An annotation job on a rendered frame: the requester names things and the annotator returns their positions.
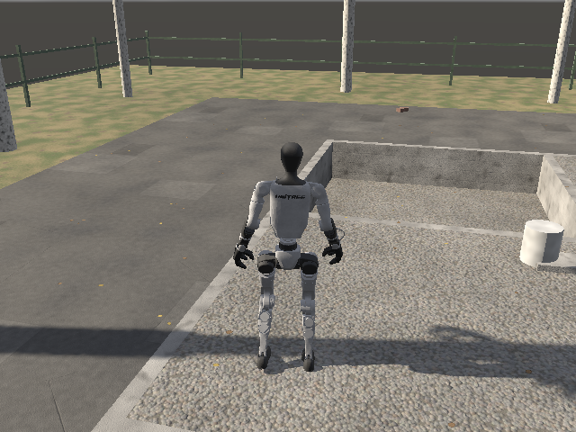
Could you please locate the left robot forearm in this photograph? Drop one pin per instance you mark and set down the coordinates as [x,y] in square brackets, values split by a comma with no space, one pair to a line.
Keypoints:
[245,237]

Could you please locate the right robot hand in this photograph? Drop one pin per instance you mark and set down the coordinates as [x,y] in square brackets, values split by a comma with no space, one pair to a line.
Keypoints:
[330,252]

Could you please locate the right robot forearm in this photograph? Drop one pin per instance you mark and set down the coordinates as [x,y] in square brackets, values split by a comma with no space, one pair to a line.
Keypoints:
[332,237]

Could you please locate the humanoid robot torso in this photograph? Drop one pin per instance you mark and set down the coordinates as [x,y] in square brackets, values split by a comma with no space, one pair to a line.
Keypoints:
[289,213]

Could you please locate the robot right upper arm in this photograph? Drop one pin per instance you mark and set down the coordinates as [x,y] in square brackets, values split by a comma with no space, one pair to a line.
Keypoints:
[318,191]

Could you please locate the left robot hand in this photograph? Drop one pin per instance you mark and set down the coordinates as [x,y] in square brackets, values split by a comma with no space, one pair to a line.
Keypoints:
[241,255]

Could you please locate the left robot thigh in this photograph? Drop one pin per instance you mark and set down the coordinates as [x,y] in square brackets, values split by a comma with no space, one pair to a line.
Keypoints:
[266,271]

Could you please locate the robot left upper arm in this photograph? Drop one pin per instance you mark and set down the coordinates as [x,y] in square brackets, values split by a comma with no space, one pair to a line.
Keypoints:
[261,189]

